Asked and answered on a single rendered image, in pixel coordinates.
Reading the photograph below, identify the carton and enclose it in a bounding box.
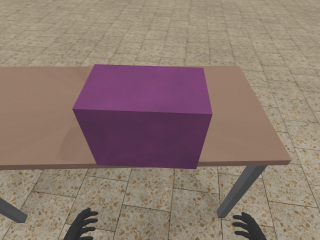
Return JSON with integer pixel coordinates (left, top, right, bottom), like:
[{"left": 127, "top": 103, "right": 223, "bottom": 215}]
[{"left": 72, "top": 64, "right": 213, "bottom": 170}]

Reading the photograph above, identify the robot right hand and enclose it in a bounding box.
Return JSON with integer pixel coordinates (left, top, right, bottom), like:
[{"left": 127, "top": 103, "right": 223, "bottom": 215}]
[{"left": 232, "top": 211, "right": 267, "bottom": 240}]

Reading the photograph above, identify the robot left hand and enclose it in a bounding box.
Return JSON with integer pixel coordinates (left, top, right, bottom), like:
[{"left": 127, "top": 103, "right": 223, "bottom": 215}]
[{"left": 63, "top": 207, "right": 98, "bottom": 240}]

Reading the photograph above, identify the table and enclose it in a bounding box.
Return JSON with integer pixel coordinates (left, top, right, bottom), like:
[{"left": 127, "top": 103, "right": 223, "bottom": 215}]
[{"left": 0, "top": 66, "right": 292, "bottom": 223}]

